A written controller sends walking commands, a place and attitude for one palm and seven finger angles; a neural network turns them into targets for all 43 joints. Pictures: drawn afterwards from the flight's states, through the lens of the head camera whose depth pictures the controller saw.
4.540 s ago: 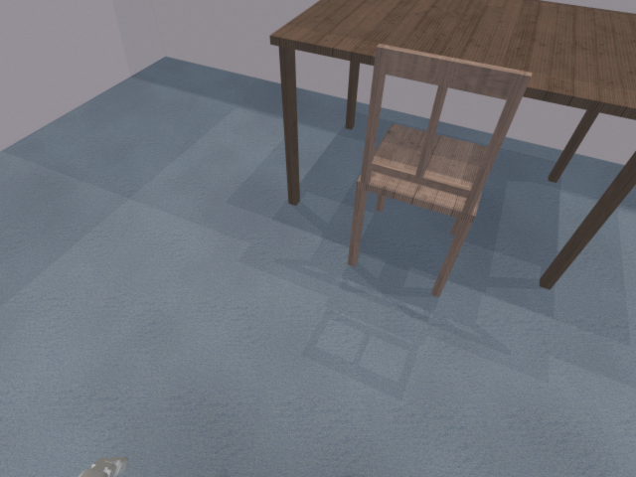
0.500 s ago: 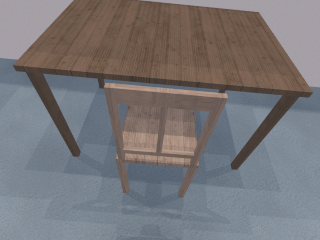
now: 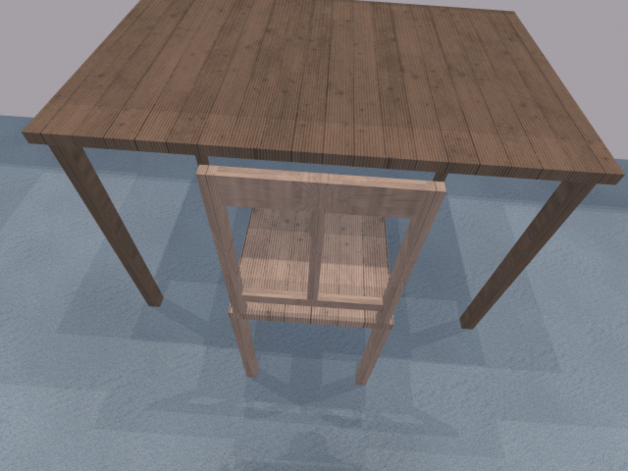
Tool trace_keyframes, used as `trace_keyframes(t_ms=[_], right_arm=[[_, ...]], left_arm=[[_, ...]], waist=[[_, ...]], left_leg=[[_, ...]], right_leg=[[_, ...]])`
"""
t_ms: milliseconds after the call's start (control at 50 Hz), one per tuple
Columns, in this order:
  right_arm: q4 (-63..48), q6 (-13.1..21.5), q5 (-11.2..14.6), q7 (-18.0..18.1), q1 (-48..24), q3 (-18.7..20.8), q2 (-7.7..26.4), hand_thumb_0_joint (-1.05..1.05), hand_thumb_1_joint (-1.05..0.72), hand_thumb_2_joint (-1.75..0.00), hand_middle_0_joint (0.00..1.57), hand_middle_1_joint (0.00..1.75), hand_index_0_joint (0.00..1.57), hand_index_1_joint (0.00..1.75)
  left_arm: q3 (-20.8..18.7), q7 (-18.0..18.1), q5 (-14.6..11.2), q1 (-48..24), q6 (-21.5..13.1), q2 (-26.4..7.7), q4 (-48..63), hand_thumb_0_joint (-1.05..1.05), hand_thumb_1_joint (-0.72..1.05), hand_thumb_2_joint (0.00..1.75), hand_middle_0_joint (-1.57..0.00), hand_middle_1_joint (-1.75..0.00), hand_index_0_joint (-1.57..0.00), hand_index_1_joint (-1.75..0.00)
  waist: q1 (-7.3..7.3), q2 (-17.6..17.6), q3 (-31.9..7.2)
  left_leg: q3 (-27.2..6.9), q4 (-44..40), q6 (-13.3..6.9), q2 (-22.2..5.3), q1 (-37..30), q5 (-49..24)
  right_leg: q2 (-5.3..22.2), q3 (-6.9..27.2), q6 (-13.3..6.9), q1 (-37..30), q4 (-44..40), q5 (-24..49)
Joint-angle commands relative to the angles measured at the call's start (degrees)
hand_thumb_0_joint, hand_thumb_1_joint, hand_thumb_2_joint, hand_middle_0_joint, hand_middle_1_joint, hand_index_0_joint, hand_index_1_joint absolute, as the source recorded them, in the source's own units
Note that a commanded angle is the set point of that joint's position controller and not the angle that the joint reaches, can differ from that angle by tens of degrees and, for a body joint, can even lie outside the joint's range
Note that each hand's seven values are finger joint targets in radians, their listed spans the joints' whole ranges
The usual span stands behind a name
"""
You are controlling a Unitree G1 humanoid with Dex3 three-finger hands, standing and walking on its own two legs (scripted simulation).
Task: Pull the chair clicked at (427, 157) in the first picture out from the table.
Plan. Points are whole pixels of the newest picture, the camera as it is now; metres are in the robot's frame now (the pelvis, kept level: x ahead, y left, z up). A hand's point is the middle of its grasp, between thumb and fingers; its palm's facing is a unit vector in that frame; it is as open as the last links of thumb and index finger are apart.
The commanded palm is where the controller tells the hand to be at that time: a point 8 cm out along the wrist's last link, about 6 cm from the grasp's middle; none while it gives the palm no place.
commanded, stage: come to a stop and stand still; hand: left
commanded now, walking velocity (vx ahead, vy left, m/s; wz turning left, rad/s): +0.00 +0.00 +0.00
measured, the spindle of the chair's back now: (315, 258) +0.48 +0.03 -0.10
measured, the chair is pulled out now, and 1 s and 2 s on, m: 0.00 0.00 0.00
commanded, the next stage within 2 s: look again from close up in 0.50 s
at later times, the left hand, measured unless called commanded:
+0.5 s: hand out of the picture -0.04 +0.16 -0.17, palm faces +0.02 -0.98 -0.17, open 7.4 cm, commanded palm none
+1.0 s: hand out of the picture -0.02 +0.17 -0.16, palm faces +0.02 -0.98 -0.21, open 7.4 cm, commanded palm none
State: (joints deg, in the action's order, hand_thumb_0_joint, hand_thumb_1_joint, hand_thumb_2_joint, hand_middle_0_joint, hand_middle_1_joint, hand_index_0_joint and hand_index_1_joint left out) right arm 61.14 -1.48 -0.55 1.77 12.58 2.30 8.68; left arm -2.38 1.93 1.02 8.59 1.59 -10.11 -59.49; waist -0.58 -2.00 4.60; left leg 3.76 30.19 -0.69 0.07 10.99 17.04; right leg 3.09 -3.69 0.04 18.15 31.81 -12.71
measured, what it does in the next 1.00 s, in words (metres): stands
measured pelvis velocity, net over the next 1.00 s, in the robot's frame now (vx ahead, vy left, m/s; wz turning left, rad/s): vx -0.03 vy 0.00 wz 0.00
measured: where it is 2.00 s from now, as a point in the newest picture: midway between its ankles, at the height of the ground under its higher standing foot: outside the picture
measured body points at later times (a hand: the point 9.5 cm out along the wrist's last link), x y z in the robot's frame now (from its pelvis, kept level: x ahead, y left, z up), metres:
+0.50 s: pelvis -0.03 -0.01 +0.01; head -0.03 -0.01 +0.46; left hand -0.04 +0.21 -0.15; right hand -0.04 -0.23 -0.15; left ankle -0.02 +0.11 -0.73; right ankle -0.02 -0.12 -0.73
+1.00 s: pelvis -0.03 +0.00 +0.00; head -0.03 -0.01 +0.45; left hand -0.02 +0.23 -0.15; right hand -0.03 -0.21 -0.16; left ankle -0.02 +0.11 -0.73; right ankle -0.02 -0.12 -0.73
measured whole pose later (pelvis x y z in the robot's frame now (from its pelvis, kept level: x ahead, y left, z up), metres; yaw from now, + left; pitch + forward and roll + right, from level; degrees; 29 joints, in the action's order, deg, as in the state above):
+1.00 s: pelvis -0.03 +0.00 +0.00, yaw +0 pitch -1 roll +1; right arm 62.1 1.5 -0.7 1.0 18.4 -0.9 8.5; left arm 0.8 1.8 0.7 17.0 -1.4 -8.4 -61.9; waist 0.2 1.4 0.5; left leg 3.8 27.6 -1.2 0.2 12.1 14.4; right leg 1.6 -1.4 0.1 13.1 29.4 -15.1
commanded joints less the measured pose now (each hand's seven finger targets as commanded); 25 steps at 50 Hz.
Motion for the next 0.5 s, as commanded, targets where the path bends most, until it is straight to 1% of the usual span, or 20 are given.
trace_keyframes(t_ms=[0,20,40,60,80,100,120,140,160,180,200,220,240,260,280,360,380,420,440,480], right_arm=[[-3.3,1.5,-0.7,0.7,-0.6,0.5,7.2,0.0,-0.9,-0.9,0.2,0.3,0.2,0.3],[-3.2,1.6,-0.8,0.9,-1.0,0.5,7.2,0.0,-0.9,-0.9,0.2,0.3,0.2,0.3],[-2.9,1.8,-0.7,1.0,-0.6,0.4,6.7,0.0,-0.9,-0.9,0.2,0.3,0.2,0.3],[-2.7,1.9,-0.7,1.0,-0.6,0.4,7.0,0.0,-0.9,-0.9,0.2,0.3,0.2,0.3],[-2.3,2.0,-0.6,1.0,-0.1,0.5,6.9,0.0,-0.9,-0.9,0.2,0.3,0.2,0.3],[-1.8,2.0,-0.4,0.9,0.7,0.5,6.8,0.0,-0.9,-0.9,0.2,0.3,0.2,0.3],[-1.5,2.2,-0.1,0.9,1.6,0.4,6.2,0.0,-0.9,-0.9,0.2,0.3,0.2,0.3],[-1.1,2.3,0.3,0.7,2.6,0.4,5.1,0.0,-0.9,-0.9,0.2,0.3,0.2,0.3],[-0.7,2.3,0.5,0.5,3.5,0.1,4.4,0.0,-0.9,-0.9,0.2,0.3,0.2,0.3],[-0.2,1.9,0.3,0.4,3.1,0.0,4.5,0.0,-0.9,-0.9,0.2,0.3,0.2,0.3],[0.2,1.8,0.2,0.3,3.3,0.0,4.9,0.0,-0.9,-0.9,0.2,0.3,0.2,0.3],[0.5,1.8,0.2,0.2,3.4,-0.2,5.0,0.0,-0.9,-0.9,0.2,0.3,0.2,0.3],[0.9,1.8,0.2,0.1,3.0,-0.3,4.8,0.0,-0.9,-0.9,0.2,0.3,0.2,0.3],[1.2,1.8,0.2,0.1,3.1,-0.6,5.0,0.0,-0.9,-0.9,0.2,0.3,0.2,0.3],[1.4,1.8,0.1,0.0,2.9,-0.7,4.9,0.0,-0.9,-0.9,0.2,0.3,0.2,0.3],[2.2,1.8,0.0,-0.1,4.1,-0.9,5.0,0.0,-0.9,-0.9,0.2,0.3,0.2,0.3],[2.3,1.8,-0.1,-0.1,4.3,-1.0,4.9,0.0,-0.9,-0.9,0.2,0.3,0.2,0.3],[2.6,1.9,-0.1,-0.1,4.9,-1.1,4.8,0.0,-0.9,-0.9,0.2,0.3,0.2,0.3],[2.6,1.8,0.0,-0.1,5.2,-1.0,4.5,0.0,-0.9,-0.9,0.2,0.3,0.2,0.3],[2.9,1.9,-0.1,0.0,5.8,-1.2,4.3,0.0,-0.9,-0.9,0.2,0.3,0.2,0.3]], left_arm=[[-1.1,0.2,0.2,2.3,0.7,-3.8,1.8,0.0,0.9,0.9,-0.2,-0.3,-0.2,-0.3],[-0.9,0.2,0.2,3.5,0.8,-3.5,1.3,0.0,0.9,0.9,-0.2,-0.3,-0.2,-0.3],[-0.8,0.1,0.1,3.9,0.5,-3.3,0.9,0.0,0.9,0.9,-0.2,-0.3,-0.2,-0.3],[-0.5,0.1,0.0,4.9,0.3,-2.8,0.6,0.0,0.9,0.9,-0.2,-0.3,-0.2,-0.3],[-0.4,0.1,0.0,5.9,0.0,-2.6,0.1,0.0,0.9,0.9,-0.2,-0.3,-0.2,-0.3],[-0.2,0.2,0.0,7.0,-0.5,-2.8,-0.5,0.0,0.9,0.9,-0.2,-0.3,-0.2,-0.3],[0.0,0.3,-0.1,8.1,-1.2,-3.5,-1.3,0.0,0.9,0.9,-0.2,-0.3,-0.2,-0.3],[0.1,0.5,0.0,7.6,-1.7,-5.0,-1.6,0.0,0.9,0.9,-0.2,-0.3,-0.2,-0.3],[0.3,0.5,-0.1,6.7,-1.9,-5.4,-1.9,0.0,0.9,0.9,-0.2,-0.3,-0.2,-0.3],[0.4,0.3,-0.2,6.2,-2.2,-5.3,-2.0,0.0,0.9,0.9,-0.2,-0.3,-0.2,-0.3],[0.7,0.3,-0.3,5.7,-2.3,-4.9,-2.2,0.0,0.9,0.9,-0.2,-0.3,-0.2,-0.3],[0.9,0.2,-0.4,5.6,-2.3,-4.8,-2.2,0.0,0.9,0.9,-0.2,-0.3,-0.2,-0.3],[1.0,0.1,-0.3,5.5,-2.1,-4.6,-2.5,0.0,0.9,0.9,-0.2,-0.3,-0.2,-0.3],[1.1,0.0,-0.3,5.8,-2.0,-4.6,-2.7,0.0,0.9,0.9,-0.2,-0.3,-0.2,-0.3],[1.1,0.0,-0.3,6.5,-2.0,-4.4,-3.0,0.0,0.9,0.9,-0.2,-0.3,-0.2,-0.3],[1.1,0.0,-0.2,8.2,-1.9,-4.2,-3.8,0.0,0.9,0.9,-0.2,-0.3,-0.2,-0.3],[1.1,0.0,-0.2,8.6,-1.9,-4.0,-3.9,0.0,0.9,0.9,-0.2,-0.3,-0.2,-0.3],[1.2,0.0,-0.3,9.6,-2.0,-3.8,-4.1,0.0,0.9,0.9,-0.2,-0.3,-0.2,-0.3],[1.1,0.0,-0.2,9.9,-2.0,-3.6,-4.1,0.0,0.9,0.9,-0.2,-0.3,-0.2,-0.3],[1.2,0.0,-0.2,10.6,-2.1,-3.1,-4.3,0.0,0.9,0.9,-0.2,-0.3,-0.2,-0.3]], waist=[[-1.15,12.1,-1.0],[-1.52,11.2,-1.4],[-1.48,9.7,-2.0],[-1.75,9.4,-2.7],[-1.72,8.7,-3.4],[-1.76,7.7,-4.5],[-1.29,5.7,-5.7],[-0.13,3.5,-5.1],[0.92,2.7,-5.4],[1.17,-1.9,-6.0],[1.38,-2.7,-5.4],[1.39,-1.7,-4.6],[1.23,-1.0,-2.5],[1.14,-0.1,-1.5],[0.96,0.0,-0.3],[0.8,0.6,0.7],[0.79,1.2,0.4],[0.68,1.1,0.2],[0.57,1.0,1.4],[0.54,1.5,1.0]], left_leg=[[-13.0,-16.9,-6.2,-14.1,7.6,-16.0],[-12.1,-15.7,-6.9,-13.8,5.5,-18.9],[-11.4,-14.3,-7.5,-13.5,3.7,-22.8],[-10.4,-12.9,-7.5,-13.3,1.5,-25.3],[-9.5,-11.2,-6.9,-12.5,-0.4,-27.1],[-8.8,-9.1,-5.7,-11.1,-2.0,-27.7],[-7.8,-7.1,-3.7,-8.8,-2.8,-26.0],[-6.3,-6.9,-1.8,-6.9,-1.8,-21.3],[-5.8,-8.2,-0.6,-6.1,-2.2,-17.8],[-5.0,-8.1,0.2,-6.0,-3.9,-14.6],[-4.6,-9.1,0.3,-6.0,-4.6,-11.9],[-4.8,-10.1,0.3,-5.9,-4.6,-10.2],[-4.9,-11.4,0.0,-6.0,-3.8,-8.0],[-5.2,-12.3,0.0,-5.8,-2.8,-6.0],[-5.2,-13.0,0.0,-5.7,-2.4,-4.2],[-5.3,-14.3,-0.1,-5.4,-1.1,-0.1],[-5.5,-14.4,-0.1,-5.2,-1.0,0.3],[-5.6,-14.5,-0.1,-5.3,-0.9,0.2],[-5.6,-14.6,-0.3,-5.3,-0.1,1.3],[-5.7,-14.4,-0.2,-5.2,-0.2,0.3]], right_leg=[[-0.7,3.0,0.1,-4.1,7.9,-8.3],[-0.8,3.6,-0.1,-2.8,9.4,-8.7],[-0.7,3.8,-0.3,-2.6,9.1,-9.0],[-0.5,3.7,-0.1,-2.6,6.7,-8.5],[-0.3,3.4,0.1,-3.6,2.4,-6.0],[-0.1,3.9,0.1,-5.6,-3.4,-1.0],[1.0,6.0,-0.3,-7.7,-8.6,7.6],[3.6,8.3,-1.1,-8.9,-9.7,14.9],[5.2,9.0,-1.8,-8.8,-9.2,16.7],[4.7,9.6,-2.0,-7.4,-9.5,15.7],[4.7,9.4,-1.9,-6.0,-10.6,12.6],[4.2,9.6,-1.7,-5.2,-11.7,8.9],[3.5,9.2,-1.5,-4.4,-12.9,4.8],[3.1,9.5,-1.3,-3.9,-13.8,1.0],[2.9,9.6,-1.3,-3.1,-14.6,-1.5],[2.5,9.5,-1.1,-2.5,-15.6,-5.5],[2.5,9.5,-1.1,-2.4,-15.7,-5.9],[2.4,9.3,-1.1,-2.3,-15.4,-5.6],[2.3,8.9,-1.1,-2.1,-16.0,-6.5],[2.4,8.9,-1.2,-2.0,-15.5,-5.7]])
